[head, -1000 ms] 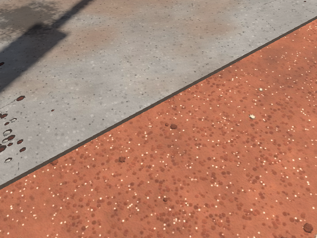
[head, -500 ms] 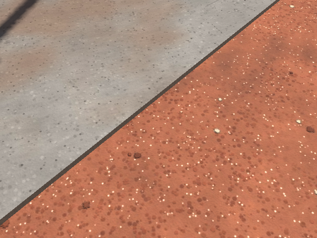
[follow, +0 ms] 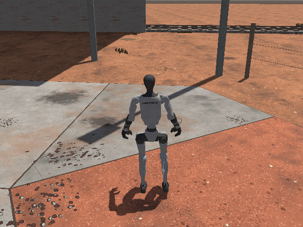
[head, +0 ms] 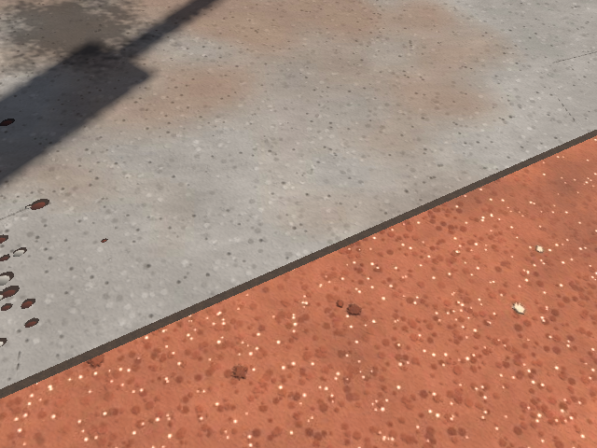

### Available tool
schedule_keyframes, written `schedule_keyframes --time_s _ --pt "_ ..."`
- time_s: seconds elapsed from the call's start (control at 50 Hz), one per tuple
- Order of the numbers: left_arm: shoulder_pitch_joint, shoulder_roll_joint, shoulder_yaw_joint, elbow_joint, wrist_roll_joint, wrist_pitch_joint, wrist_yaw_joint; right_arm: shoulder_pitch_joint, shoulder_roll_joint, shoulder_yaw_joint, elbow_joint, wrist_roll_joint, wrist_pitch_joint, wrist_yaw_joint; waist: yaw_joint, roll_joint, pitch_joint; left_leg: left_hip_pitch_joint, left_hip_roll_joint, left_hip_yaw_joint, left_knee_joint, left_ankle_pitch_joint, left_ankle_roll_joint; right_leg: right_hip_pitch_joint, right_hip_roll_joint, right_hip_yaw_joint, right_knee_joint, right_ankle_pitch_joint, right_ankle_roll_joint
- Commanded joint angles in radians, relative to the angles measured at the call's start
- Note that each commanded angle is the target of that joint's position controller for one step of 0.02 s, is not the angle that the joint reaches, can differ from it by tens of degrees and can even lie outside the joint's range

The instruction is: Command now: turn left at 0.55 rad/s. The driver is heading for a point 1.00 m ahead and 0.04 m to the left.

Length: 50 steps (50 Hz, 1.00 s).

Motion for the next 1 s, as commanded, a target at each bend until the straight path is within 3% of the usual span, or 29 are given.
schedule_keyframes --time_s 0.02,0.1,0.16,0.2,0.24,0.28,0.32,0.34,0.36,0.38,0.4,0.42,0.44,0.5,0.6,0.66,0.7,0.72,0.74,0.76,0.78,0.8,0.82,0.84,0.86,0.88,0.9,0.94,1.0 --pt "-0.042 0.115 0.031 -0.087 0.005 -0.010 0.020 -0.007 -0.171 -0.044 -0.070 0.021 -0.015 -0.024 -0.008 0.126 -0.135 0.255 0.273 -0.347 -0.218 0.498 0.188 -0.208 -0.008 0.077 0.078 0.080 0.000" --pt "-0.008 0.072 0.020 -0.075 0.000 -0.015 0.010 -0.012 -0.170 -0.044 -0.085 0.013 0.001 -0.045 0.005 0.146 -0.154 0.217 0.221 -0.323 -0.235 0.418 0.180 -0.128 0.038 0.060 -0.076 0.184 0.017" --pt "-0.041 0.064 0.012 -0.087 -0.005 -0.026 -0.007 0.007 -0.173 -0.048 -0.088 0.026 0.004 -0.053 -0.021 0.177 -0.146 0.174 0.194 -0.389 -0.306 -0.095 0.180 -0.077 0.049 0.058 -0.258 0.231 0.013" --pt "-0.059 0.075 0.015 -0.099 -0.013 -0.042 -0.021 0.011 -0.182 -0.049 -0.090 0.023 0.001 -0.050 -0.028 0.211 -0.108 0.135 0.197 -0.447 -0.331 -0.234 0.183 -0.044 0.060 0.057 -0.344 0.208 0.000" --pt "-0.062 0.082 0.017 -0.104 -0.018 -0.063 -0.032 0.024 -0.187 -0.050 -0.090 0.024 -0.003 -0.043 -0.033 0.204 -0.095 0.114 0.194 -0.483 -0.325 -0.277 0.182 0.008 0.073 0.053 -0.423 0.183 -0.018" --pt "-0.038 0.080 0.020 -0.100 -0.026 -0.084 -0.041 0.025 -0.183 -0.047 -0.090 0.028 -0.003 -0.038 -0.017 0.198 -0.086 0.075 0.180 -0.513 -0.313 -0.308 0.172 0.099 0.083 0.045 -0.512 0.197 -0.040" --pt "0.048 0.066 0.023 -0.067 -0.027 -0.101 -0.047 0.005 -0.147 -0.033 -0.094 0.027 0.000 -0.039 0.035 0.175 -0.083 0.001 0.133 -0.484 -0.261 -0.340 0.130 0.270 0.070 0.018 -0.680 0.329 -0.072" --pt "0.105 0.080 0.028 -0.052 -0.017 -0.106 -0.043 0.008 -0.102 -0.018 -0.096 0.022 -0.006 -0.039 0.057 0.138 -0.101 -0.086 0.093 -0.439 -0.177 -0.349 0.087 0.401 0.005 0.061 -0.708 0.321 -0.096" --pt "0.207 0.119 0.032 -0.039 0.005 -0.109 -0.037 0.011 -0.019 0.009 -0.102 0.015 -0.013 -0.037 0.079 -0.013 -0.142 -0.197 -0.003 -0.297 0.109 -0.351 0.018 0.519 -0.179 0.268 -0.786 0.156 -0.152" --pt "0.247 0.214 0.053 -0.018 0.037 -0.109 -0.050 -0.017 -0.047 -0.001 -0.153 0.034 -0.030 -0.038 0.063 -0.200 -0.047 -0.437 -0.085 -0.173 0.301 -0.343 -0.002 0.493 -0.321 0.624 -0.908 -0.144 -0.279" --pt "0.199 0.177 0.048 -0.028 0.019 -0.116 -0.051 -0.019 -0.117 -0.019 -0.143 0.037 -0.045 -0.038 0.046 -0.163 0.039 -0.512 -0.004 -0.197 0.427 -0.271 -0.013 0.439 -0.351 0.661 -0.927 -0.236 -0.326" --pt "0.168 0.123 0.032 -0.034 -0.003 -0.117 -0.043 0.000 -0.140 -0.028 -0.120 0.034 -0.051 -0.032 0.032 -0.132 0.065 -0.536 0.010 -0.196 0.463 -0.184 -0.021 0.443 -0.303 0.572 -0.922 -0.182 -0.302" --pt "0.162 0.104 0.024 -0.038 -0.009 -0.116 -0.039 0.015 -0.131 -0.028 -0.098 0.025 -0.055 -0.027 0.026 -0.107 0.048 -0.531 0.023 -0.176 0.477 -0.128 -0.031 0.459 -0.258 0.488 -0.918 -0.101 -0.272" --pt "0.181 0.098 0.014 -0.024 -0.002 -0.113 -0.031 -0.033 -0.080 -0.015 -0.100 0.015 -0.074 -0.009 0.039 -0.083 0.033 -0.488 0.067 -0.097 0.443 0.048 -0.058 0.430 -0.196 0.312 -0.944 0.160 -0.249" --pt "0.224 0.128 0.015 0.005 -0.017 -0.100 -0.032 -0.152 -0.010 0.015 -0.125 0.021 -0.087 0.007 0.088 -0.098 0.035 -0.295 0.079 0.005 0.145 0.180 -0.087 0.336 -0.147 0.130 -0.955 0.388 -0.241" --pt "0.266 0.157 0.019 0.028 -0.029 -0.092 -0.040 -0.191 -0.027 0.012 -0.134 0.031 -0.093 0.021 0.102 -0.104 0.042 -0.198 0.060 0.030 0.028 0.175 -0.071 0.343 -0.178 0.120 -0.939 0.420 -0.242" --pt "0.270 0.168 0.022 0.040 -0.038 -0.084 -0.041 -0.181 -0.050 0.004 -0.137 0.038 -0.096 0.027 0.078 -0.113 0.046 -0.155 0.056 0.025 -0.028 0.151 -0.037 0.381 -0.215 0.135 -0.917 0.472 -0.233" --pt "0.261 0.176 0.023 0.043 -0.039 -0.078 -0.040 -0.142 -0.067 -0.004 -0.130 0.037 -0.098 0.027 0.044 -0.117 0.029 -0.091 0.042 0.035 -0.058 0.145 -0.017 0.395 -0.221 0.126 -0.877 0.583 -0.221" --pt "0.250 0.176 0.021 0.045 -0.040 -0.074 -0.038 -0.058 -0.092 -0.020 -0.105 0.032 -0.097 0.022 -0.011 -0.103 -0.023 0.042 0.018 0.054 -0.094 0.153 0.009 0.390 -0.197 0.084 -0.774 0.762 -0.199" --pt "0.260 0.149 0.011 0.047 -0.035 -0.074 -0.035 0.084 -0.134 -0.043 -0.063 0.030 -0.093 0.012 -0.080 -0.072 -0.118 0.250 0.014 0.053 -0.103 0.154 0.039 0.340 -0.146 0.025 -0.585 0.876 -0.170" --pt "0.256 0.088 -0.015 0.015 -0.005 -0.078 -0.033 0.276 -0.202 -0.062 -0.035 0.018 -0.086 -0.002 -0.158 0.055 -0.283 0.555 0.212 -0.169 -0.079 0.118 0.103 0.136 -0.096 -0.018 -0.255 0.635 -0.127" --pt "0.348 -0.016 -0.045 -0.017 -0.015 -0.099 -0.032 0.314 -0.281 -0.068 -0.018 0.003 -0.085 0.004 -0.089 0.367 -0.399 0.762 0.426 -0.677 -0.237 -0.167 0.246 -0.195 0.075 0.011 0.068 0.019 -0.073" --pt "0.280 0.098 -0.018 -0.005 -0.040 -0.115 -0.036 0.293 -0.183 -0.044 -0.019 0.011 -0.088 0.006 -0.122 0.261 -0.331 0.699 0.410 -0.726 -0.312 -0.271 0.230 -0.303 0.028 0.110 0.187 0.012 -0.080" --pt "0.195 0.134 -0.007 -0.030 -0.054 -0.122 -0.043 0.232 -0.146 -0.028 -0.017 0.016 -0.090 0.004 -0.106 0.214 -0.197 0.591 0.384 -0.577 -0.313 -0.205 0.199 -0.360 -0.019 0.082 0.197 0.101 -0.096" --pt "0.160 0.119 -0.012 -0.029 -0.044 -0.122 -0.042 0.173 -0.122 -0.020 -0.022 0.011 -0.090 0.004 -0.078 0.127 -0.136 0.471 0.345 -0.458 -0.324 -0.085 0.180 -0.323 -0.060 0.065 0.161 0.188 -0.098" --pt "0.147 0.107 -0.011 -0.027 -0.029 -0.117 -0.043 0.126 -0.097 -0.014 -0.023 0.003 -0.092 0.006 -0.050 0.111 -0.087 0.374 0.307 -0.373 -0.352 0.006 0.173 -0.292 -0.085 0.062 0.110 0.247 -0.093" --pt "0.169 0.092 -0.011 -0.019 -0.028 -0.106 -0.047 0.098 -0.080 -0.009 -0.023 -0.008 -0.098 0.006 -0.018 0.130 -0.073 0.303 0.285 -0.313 -0.386 0.059 0.166 -0.237 -0.107 0.070 0.091 0.293 -0.091" --pt "0.191 0.058 -0.017 -0.004 -0.035 -0.081 -0.049 0.082 -0.072 -0.012 -0.005 -0.002 -0.117 0.005 0.007 0.132 -0.053 0.234 0.276 -0.218 -0.433 0.158 0.173 -0.199 -0.108 0.074 0.063 0.324 -0.075" --pt "0.127 0.047 -0.017 -0.025 -0.029 -0.064 -0.042 0.097 -0.088 -0.021 0.031 -0.007 -0.133 -0.001 0.004 0.088 0.000 0.219 0.271 -0.099 -0.463 0.291 0.162 -0.267 -0.086 0.112 -0.032 0.433 -0.054"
